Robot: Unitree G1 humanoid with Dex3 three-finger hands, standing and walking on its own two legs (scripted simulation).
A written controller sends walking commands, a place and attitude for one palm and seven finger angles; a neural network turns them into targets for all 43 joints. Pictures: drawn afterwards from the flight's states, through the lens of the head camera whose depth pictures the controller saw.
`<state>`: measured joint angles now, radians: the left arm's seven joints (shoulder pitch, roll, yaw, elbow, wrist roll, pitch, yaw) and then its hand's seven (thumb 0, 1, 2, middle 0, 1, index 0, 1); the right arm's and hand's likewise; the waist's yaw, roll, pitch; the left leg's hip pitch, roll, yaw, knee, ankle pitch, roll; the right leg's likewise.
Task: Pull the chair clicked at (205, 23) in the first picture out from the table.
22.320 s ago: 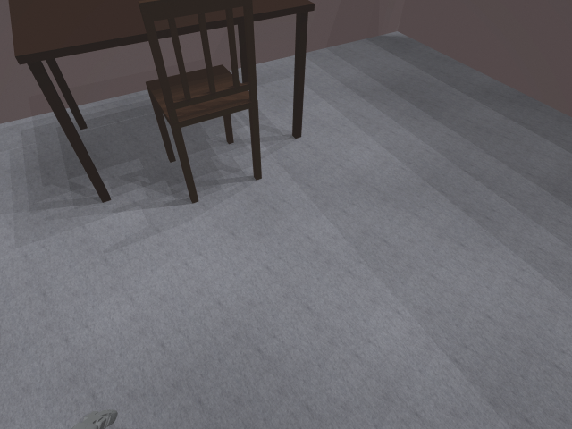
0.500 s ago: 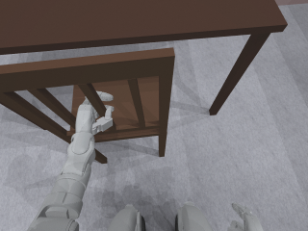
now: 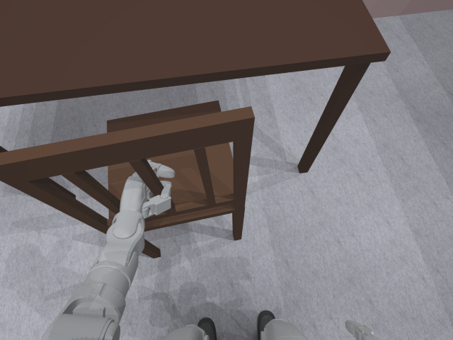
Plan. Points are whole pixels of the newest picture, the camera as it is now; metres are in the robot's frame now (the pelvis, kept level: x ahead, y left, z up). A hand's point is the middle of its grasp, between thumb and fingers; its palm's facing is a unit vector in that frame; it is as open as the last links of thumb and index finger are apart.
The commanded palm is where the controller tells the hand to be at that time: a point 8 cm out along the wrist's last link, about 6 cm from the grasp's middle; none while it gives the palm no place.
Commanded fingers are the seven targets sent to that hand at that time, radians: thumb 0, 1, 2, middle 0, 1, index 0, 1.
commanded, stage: step backward, pulling the chair out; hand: left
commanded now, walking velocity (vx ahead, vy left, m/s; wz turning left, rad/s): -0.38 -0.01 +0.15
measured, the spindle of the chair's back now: (157, 188) +0.39 +0.15 -0.08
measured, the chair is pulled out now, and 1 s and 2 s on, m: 0.07 0.19 0.36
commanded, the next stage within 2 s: none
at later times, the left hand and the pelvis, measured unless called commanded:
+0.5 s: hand (169, 232) +0.30 +0.11 -0.07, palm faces -0.04 -0.99 -0.17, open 5.2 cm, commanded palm +0.28 +0.16 -0.06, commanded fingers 0.00 0.90 0.90 -0.50 -1.45 -0.50 -1.45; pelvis -0.06 +0.00 +0.00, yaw +1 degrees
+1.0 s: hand (167, 265) +0.24 +0.11 -0.07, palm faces -0.07 -0.98 -0.17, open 5.3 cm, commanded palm +0.21 +0.16 -0.07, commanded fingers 0.00 0.90 0.90 -0.50 -1.45 -0.50 -1.45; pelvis -0.13 +0.01 +0.00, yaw +3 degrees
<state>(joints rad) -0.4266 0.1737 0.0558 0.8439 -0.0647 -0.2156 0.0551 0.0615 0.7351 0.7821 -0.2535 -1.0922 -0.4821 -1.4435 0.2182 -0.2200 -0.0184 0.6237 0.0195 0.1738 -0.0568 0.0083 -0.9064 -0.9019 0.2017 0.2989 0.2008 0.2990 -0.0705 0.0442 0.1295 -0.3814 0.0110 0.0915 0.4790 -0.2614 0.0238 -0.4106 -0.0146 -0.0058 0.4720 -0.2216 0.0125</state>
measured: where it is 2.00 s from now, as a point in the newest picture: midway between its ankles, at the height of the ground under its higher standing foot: outside the picture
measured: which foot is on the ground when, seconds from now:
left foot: down 0.00-0.64, up 0.66-0.80, down 0.82-1.00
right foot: down 0.00-0.94, up 0.96-1.00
